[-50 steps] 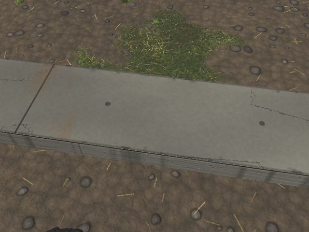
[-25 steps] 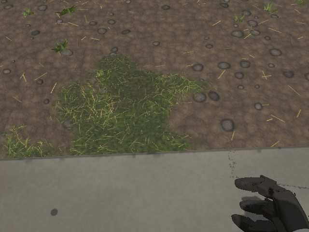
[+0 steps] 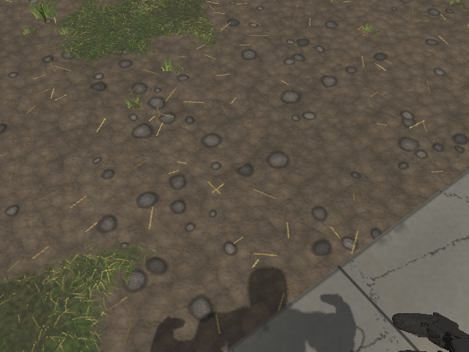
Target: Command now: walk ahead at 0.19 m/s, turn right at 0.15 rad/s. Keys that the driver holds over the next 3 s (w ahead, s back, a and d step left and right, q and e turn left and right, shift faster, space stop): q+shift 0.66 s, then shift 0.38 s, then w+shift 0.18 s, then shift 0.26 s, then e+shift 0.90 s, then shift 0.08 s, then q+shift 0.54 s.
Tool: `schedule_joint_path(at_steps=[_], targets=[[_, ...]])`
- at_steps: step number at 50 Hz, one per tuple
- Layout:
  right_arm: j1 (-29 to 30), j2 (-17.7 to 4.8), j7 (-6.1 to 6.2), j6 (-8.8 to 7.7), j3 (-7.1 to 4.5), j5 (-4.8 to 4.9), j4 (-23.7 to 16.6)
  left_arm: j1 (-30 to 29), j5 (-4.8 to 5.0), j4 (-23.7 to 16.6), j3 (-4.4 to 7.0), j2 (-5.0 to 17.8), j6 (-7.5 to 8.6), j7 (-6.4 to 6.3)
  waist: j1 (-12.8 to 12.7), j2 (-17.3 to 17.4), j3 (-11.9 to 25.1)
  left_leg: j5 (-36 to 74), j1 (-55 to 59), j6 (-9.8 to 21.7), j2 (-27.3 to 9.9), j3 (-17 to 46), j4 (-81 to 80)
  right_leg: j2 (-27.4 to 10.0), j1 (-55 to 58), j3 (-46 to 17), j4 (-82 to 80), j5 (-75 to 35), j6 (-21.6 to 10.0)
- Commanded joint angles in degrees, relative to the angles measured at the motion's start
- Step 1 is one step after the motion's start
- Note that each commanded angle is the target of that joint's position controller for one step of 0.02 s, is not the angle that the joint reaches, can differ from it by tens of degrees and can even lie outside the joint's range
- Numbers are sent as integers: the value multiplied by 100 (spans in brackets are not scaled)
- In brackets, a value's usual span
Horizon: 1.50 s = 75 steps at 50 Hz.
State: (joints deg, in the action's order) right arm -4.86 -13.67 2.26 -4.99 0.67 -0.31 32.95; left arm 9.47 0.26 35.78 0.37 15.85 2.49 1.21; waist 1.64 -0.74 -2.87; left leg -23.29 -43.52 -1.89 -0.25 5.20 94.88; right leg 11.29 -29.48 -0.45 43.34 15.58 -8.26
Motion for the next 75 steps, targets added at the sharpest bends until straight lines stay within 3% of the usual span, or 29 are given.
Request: schedule_joint_path(at_steps=[1, 4, 8, 11, 15, 16, 17, 18, 19, 21, 24, 30, 37, 38, 39, 40, 41, 44, 52, 56, 57, 58, 59, 60, 61, 65, 69, 73, 75], targets=[[-748, -853, 135, 14, -239, -48, -146, -255, 106, -257, 203, 486, 395, -104, 194, 684, 667, 127, 508, 73, -411, -231, -2515, -1562, 555, -1520, -2087, -4394, -412], [-751, -362, -9, -20, -131, 90, 98, -190, -162, -3, 207, 460, 223, -304, -20, 119, 1270, 2065, 1099, 75, -142, -479, -4279, -1338, 1472, -359, -2141, -4979, -8], [-197, -550, -230, 129, -311, 195, 22, -100, -95, 192, 232, 524, -40, -361, -368, -401, 773, 2761, 893, 62, -31, -686, -5350, -1563, 2148, 169, -2357, -4238, 276], [-85, -698, -451, 181, -405, 160, -143, -76, -115, 305, 298, 599, -216, -370, -480, -493, 648, 1925, 616, 174, -305, -628, -5460, -2111, 2549, -70, -1998, -4026, -67], [-906, -881, -518, 136, -584, 90, -31, -319, -34, 220, 385, 684, -305, -461, -67, -329, 826, 1666, 1682, 597, 84, -884, -6409, -2097, 2526, 217, -607, -5094, 97], [-1592, -1243, -434, 109, -740, 67, 90, -315, -84, 121, 407, 718, -261, -483, 223, 84, 1166, 3217, 2889, 940, -99, -196, -6694, -1664, 1794, 426, 493, -4364, 435], [-1775, -1827, -310, 119, -882, 13, -1, -263, -301, -146, 343, 524, -196, -397, 74, 1441, 1420, 5691, 4202, 1816, -1247, 1801, -6772, -518, 46, 619, 2353, -300, 917], [-1666, -1723, -215, 183, -839, -203, -113, 2, -244, -140, 259, 450, -132, -262, 2, 1912, 2462, 4663, 5323, 2693, -1901, 3711, -7266, -27, -980, -532, 3656, 2045, 1111], [-1299, -1428, -184, 234, -794, -130, -295, -37, -96, -70, 300, 689, -97, -160, 59, 1099, 2396, 3515, 5103, 2378, -1700, 3327, -7343, -438, -1063, -1008, 3934, 1716, 1060], [-782, -1072, -108, 397, -671, 121, -486, -566, -118, -170, 280, 545, -159, -165, -96, -16, 1335, 2292, 3823, 1788, -1134, 2446, -7576, -705, -1208, -850, 3426, 1048, 1082], [-543, -1038, -28, 568, -682, 118, -576, -558, -69, -201, 280, 340, -214, -205, -327, 267, 945, 1800, 2924, 1414, -508, 1953, -7729, -692, -579, -639, 1940, 722, 1148], [-723, -1270, 118, 764, -841, 112, -523, -539, 16, 13, 323, 298, -153, -345, -136, 943, 1219, 1757, 2982, 1195, -340, 2227, -7502, -538, 60, -747, 347, 254, 1272], [-442, -1030, 45, 874, -777, 154, -611, -132, 9, 243, 491, 516, 32, -192, -176, 1153, 1211, 1484, 2744, 885, -91, 2518, -6862, -913, 1636, -665, -1930, -756, 903], [-728, -772, 18, 878, -683, 101, -564, -178, -88, 162, 547, 761, 0, -195, -37, 355, 1269, 5, 2234, 688, 294, 2090, -6055, -1843, 2201, -1505, -2275, -819, 522], [-713, -781, -8, 814, -674, 143, -721, -250, -279, 127, 627, 1177, -85, -220, 111, -1496, 852, -1349, 1153, 330, 1270, 846, -4795, -2888, 2139, -2899, -2691, -1525, -391], [-718, -1252, -51, 677, -808, 11, -653, -376, -370, -20, 619, 979, -67, -237, 37, -1517, 756, -1301, 848, 44, 890, 778, -3302, -3359, 1752, -3658, -2843, -1237, -880], [-709, -1455, -70, 652, -866, 69, -469, -598, -279, -138, 528, 685, -80, -291, 65, -908, 645, -845, 916, -33, 730, 772, -2732, -3052, 1562, -3034, -2697, -852, -724], [-770, -943, -29, 757, -686, 65, -224, -661, -46, -166, 368, 445, -167, -388, -14, -368, 393, -137, 942, -257, 714, 489, -1899, -2286, 1445, -1970, -2547, -849, -324], [-303, -549, -41, 669, -442, 110, -235, 46, -59, 45, 400, 662, -295, -365, -419, -1227, 653, -475, 2152, -376, 124, -371, -5172, -2088, 2128, -1504, -2392, -1141, -431], [-1129, -680, -149, 573, -487, 155, 241, 492, 192, 176, 516, 1012, -325, -336, -178, -1089, 385, 204, 3729, 319, 402, -921, -6940, -2090, 797, -1889, -2925, 2822, -198], [-1429, -632, -160, 488, -466, 125, 380, 323, 171, 140, 466, 815, -261, -314, 43, -844, 175, 179, 4348, 606, 237, -707, -7260, -1919, 87, -1747, -2695, 2850, 42], [-2061, -748, -146, 382, -493, 105, 574, -110, 145, -33, 357, 403, -158, -276, 360, -73, 112, -268, 5296, 936, -649, 440, -7659, -1614, -1148, -1282, -1340, 2320, 353], [-2425, -1246, -161, 288, -614, 33, 650, -557, 184, -355, 238, -59, 51, -202, 515, 1261, 154, -2024, 5681, 1499, -1933, 2416, -8241, -942, -2459, 116, 432, 1448, 744], [-2320, -1406, -184, 135, -701, -44, 635, -1080, 284, -595, 359, 378, 235, -190, 606, 1087, -427, -2808, 4947, 2002, -2433, 3558, -8835, -1329, -3092, -313, 1119, 1159, 729], [-1877, -1135, -155, 4, -610, -40, 559, -947, 331, -570, 405, 484, 325, -148, 307, 953, -710, -2326, 4864, 1863, -2253, 3196, -8836, -1540, -3272, -492, 1538, 538, 708], [-1624, -624, -179, 17, -424, -14, 585, -471, -5, -130, 429, 385, 355, -11, 73, 778, -384, 1110, 4386, 1361, -1217, 1043, -8747, -1552, -2134, -57, 1322, -532, 870], [-1989, -826, -178, 163, -485, 20, 824, -1069, 25, -223, 229, -38, 327, 171, 311, 845, -310, 2951, 3283, 1115, -779, 0, -8457, -1230, -261, 388, -281, -1567, 937], [-1981, -1143, -144, 192, -574, 121, 931, -859, 58, -212, 374, 421, 271, 229, 48, 981, -34, 3633, 3914, 919, -1141, 281, -7888, -1125, 357, 141, -1148, -1544, 698], [-1793, -1122, -102, 183, -576, 125, 886, 65, -38, 108, 501, 699, 272, 150, -452, 840, 592, 4725, 4032, 657, -847, -35, -6805, -917, 1539, 319, -1564, -1965, 439]])
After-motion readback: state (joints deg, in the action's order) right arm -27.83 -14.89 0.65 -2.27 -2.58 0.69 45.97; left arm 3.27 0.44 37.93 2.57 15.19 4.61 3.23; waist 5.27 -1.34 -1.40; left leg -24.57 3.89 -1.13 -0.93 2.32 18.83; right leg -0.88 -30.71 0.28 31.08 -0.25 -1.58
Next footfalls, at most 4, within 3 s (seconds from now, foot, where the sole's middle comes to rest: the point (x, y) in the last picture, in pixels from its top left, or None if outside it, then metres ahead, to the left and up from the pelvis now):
0.32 left None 0.29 0.16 -0.74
0.76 right None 0.37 -0.03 -0.74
1.16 left None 0.16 0.11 -0.74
1.52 right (205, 302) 0.56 0.09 -0.74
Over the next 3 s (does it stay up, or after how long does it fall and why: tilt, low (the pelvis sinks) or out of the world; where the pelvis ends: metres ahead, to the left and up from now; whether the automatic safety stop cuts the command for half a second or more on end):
stays up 0.44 0.14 0.02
